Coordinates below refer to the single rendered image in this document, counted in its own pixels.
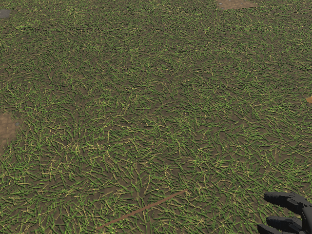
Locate right robot hand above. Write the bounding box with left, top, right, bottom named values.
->
left=257, top=191, right=312, bottom=234

